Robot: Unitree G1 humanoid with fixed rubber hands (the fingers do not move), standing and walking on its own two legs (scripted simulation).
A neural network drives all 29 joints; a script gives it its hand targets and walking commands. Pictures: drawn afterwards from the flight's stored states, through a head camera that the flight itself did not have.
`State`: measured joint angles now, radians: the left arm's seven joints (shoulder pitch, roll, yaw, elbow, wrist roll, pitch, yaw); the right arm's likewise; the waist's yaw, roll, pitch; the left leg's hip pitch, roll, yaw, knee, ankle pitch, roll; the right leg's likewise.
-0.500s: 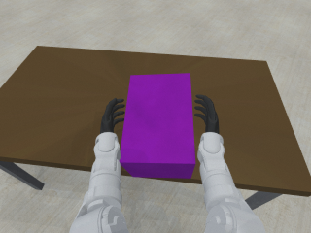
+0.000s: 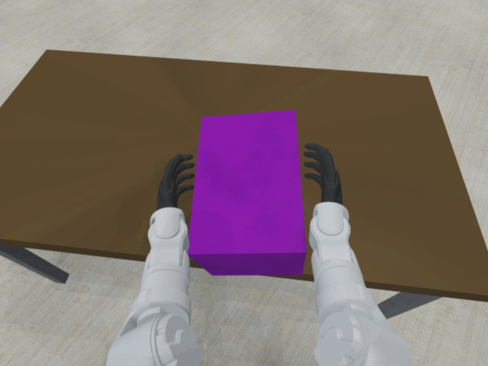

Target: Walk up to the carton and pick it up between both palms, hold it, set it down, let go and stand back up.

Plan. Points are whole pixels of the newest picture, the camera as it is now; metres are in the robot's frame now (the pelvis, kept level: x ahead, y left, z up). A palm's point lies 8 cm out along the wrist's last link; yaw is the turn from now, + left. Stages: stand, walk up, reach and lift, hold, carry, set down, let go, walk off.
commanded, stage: set down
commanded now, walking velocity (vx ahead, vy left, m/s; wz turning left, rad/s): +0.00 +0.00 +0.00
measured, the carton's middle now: (251, 196) +0.43 -0.01 -0.05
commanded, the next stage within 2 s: none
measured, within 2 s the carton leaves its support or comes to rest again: neither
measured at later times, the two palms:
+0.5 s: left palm (176, 205) +0.39 +0.13 -0.01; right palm (325, 195) +0.39 -0.14 +0.01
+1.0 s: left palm (177, 207) +0.39 +0.13 -0.01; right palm (327, 198) +0.39 -0.14 +0.01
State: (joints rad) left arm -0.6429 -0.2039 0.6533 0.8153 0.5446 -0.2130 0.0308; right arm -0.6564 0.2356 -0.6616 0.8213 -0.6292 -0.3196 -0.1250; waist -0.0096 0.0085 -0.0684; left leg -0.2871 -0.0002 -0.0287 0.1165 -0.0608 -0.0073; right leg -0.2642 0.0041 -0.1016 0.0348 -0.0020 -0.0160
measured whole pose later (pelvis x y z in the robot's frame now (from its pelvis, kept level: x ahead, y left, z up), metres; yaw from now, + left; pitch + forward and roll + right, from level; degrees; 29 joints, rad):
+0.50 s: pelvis +0.00 +0.00 +0.00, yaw +0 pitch +21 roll +0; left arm -0.67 -0.19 0.68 0.90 0.55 -0.28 0.07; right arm -0.69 0.23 -0.71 0.84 -0.68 -0.35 -0.11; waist -0.01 0.02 -0.14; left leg -0.45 0.00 -0.02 0.15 -0.06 0.00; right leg -0.44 0.00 -0.09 0.07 0.00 -0.02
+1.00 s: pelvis -0.01 +0.00 -0.01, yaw +0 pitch +21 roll +0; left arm -0.70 -0.20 0.72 0.88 0.59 -0.29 0.05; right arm -0.72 0.25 -0.77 0.81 -0.73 -0.35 -0.10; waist -0.01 0.01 -0.12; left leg -0.48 0.00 -0.02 0.15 -0.04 -0.01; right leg -0.47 0.00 -0.10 0.09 0.01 -0.02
